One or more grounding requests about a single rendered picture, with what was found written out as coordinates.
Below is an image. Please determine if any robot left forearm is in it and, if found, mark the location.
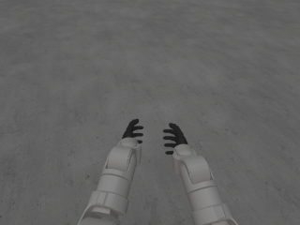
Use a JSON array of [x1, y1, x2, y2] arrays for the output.
[[77, 137, 142, 225]]

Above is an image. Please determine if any robot right hand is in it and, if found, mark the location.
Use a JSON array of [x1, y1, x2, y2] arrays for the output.
[[163, 123, 188, 155]]

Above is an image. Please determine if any robot right forearm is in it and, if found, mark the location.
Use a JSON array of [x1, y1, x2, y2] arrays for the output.
[[172, 143, 238, 225]]

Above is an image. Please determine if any robot left hand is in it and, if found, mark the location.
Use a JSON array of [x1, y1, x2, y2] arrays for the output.
[[122, 119, 143, 143]]

